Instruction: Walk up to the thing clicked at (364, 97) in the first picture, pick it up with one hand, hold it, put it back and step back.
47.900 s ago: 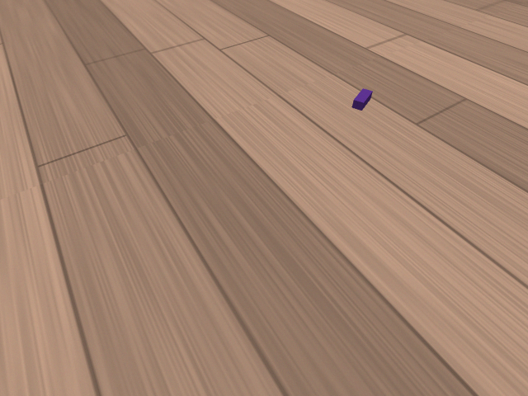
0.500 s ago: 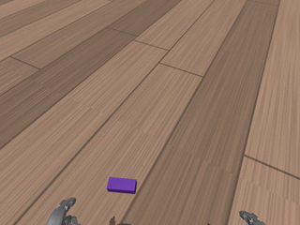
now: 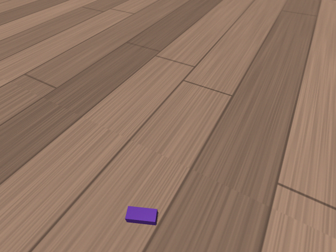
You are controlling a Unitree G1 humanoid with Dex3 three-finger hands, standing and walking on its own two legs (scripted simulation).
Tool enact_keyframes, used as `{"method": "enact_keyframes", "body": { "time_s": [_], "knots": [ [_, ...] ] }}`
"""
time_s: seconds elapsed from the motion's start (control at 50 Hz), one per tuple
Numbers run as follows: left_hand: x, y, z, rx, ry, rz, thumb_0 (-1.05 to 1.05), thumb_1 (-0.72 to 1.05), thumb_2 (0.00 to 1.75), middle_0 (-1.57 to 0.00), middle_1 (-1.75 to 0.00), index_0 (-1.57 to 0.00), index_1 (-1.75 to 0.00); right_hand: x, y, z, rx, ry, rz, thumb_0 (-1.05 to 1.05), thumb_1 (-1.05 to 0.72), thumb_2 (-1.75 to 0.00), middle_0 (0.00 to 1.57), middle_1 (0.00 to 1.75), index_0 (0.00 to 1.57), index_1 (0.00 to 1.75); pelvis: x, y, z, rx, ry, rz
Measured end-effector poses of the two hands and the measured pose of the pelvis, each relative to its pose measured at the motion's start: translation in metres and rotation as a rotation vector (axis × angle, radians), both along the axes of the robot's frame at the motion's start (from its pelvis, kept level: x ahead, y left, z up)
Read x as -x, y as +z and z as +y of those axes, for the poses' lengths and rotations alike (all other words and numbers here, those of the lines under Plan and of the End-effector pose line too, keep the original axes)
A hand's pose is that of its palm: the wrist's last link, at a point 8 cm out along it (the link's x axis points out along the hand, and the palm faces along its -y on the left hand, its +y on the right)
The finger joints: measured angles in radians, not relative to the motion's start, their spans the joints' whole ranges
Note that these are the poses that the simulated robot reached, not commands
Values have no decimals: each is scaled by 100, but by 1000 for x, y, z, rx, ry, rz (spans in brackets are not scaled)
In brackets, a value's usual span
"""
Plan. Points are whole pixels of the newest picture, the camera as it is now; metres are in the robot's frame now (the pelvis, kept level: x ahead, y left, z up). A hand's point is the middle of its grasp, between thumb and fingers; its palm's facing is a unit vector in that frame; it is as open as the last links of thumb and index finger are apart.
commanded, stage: stand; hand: left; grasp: from above
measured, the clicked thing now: (141, 215) +0.45 +0.20 -0.74
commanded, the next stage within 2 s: step back in 1.80 s
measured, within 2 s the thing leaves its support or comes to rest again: neither
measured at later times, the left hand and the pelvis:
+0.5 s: hand out of the picture +0.06 +0.24 -0.15, palm faces +0.03 -0.94 -0.34, open 7.4 cm; pelvis +0.00 -0.01 +0.01, yaw +0 degrees
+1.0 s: hand out of the picture +0.07 +0.24 -0.15, palm faces +0.03 -0.94 -0.34, open 7.4 cm; pelvis +0.00 -0.01 +0.01, yaw +0 degrees
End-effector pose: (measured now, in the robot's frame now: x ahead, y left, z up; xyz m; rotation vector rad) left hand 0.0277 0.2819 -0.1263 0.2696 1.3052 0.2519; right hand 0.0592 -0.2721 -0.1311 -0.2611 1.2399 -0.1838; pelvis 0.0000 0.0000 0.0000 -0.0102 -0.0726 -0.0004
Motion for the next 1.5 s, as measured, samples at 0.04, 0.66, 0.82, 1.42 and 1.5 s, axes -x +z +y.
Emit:
{"method": "enact_keyframes", "body": {
  "time_s": [0.04, 0.66, 0.82, 1.42, 1.5],
  "knots": [
    [-2, 1, 1, -3, 0, -3, 0, 90, 90, -21, -30, -20, -30, 0, 1, -2, 2, -1, 2, 1, -91, -90, 20, 30, 21, 30, 0, 1, -1, 0, 1, -2],
    [-27, 10, 1, -7, -17, -28, 0, 90, 90, -20, -30, -20, -30, 0, 8, -21, 25, 3, 26, 1, -91, -90, 20, 30, 20, 30, -2, 6, -8, -2, 0, 4],
    [-30, 12, 0, -9, -18, -36, 0, 90, 90, -20, -30, -20, -30, -5, 9, -24, 25, 9, 14, 1, -91, -90, 20, 30, 20, 30, -2, 6, -10, -3, 1, 5],
    [-36, 14, -1, -11, -27, -37, 0, 90, 90, -20, -30, -20, -30, -12, 10, -31, 25, 18, 18, 1, -91, -90, 20, 30, 20, 30, -7, 7, -15, -4, 2, 20],
    [-38, 14, -1, -12, -31, -40, 0, 90, 90, -20, -30, -20, -30, -13, 10, -32, 25, 17, 18, 1, -91, -90, 20, 30, 20, 30, -8, 7, -15, -4, 1, 21]
  ]
}}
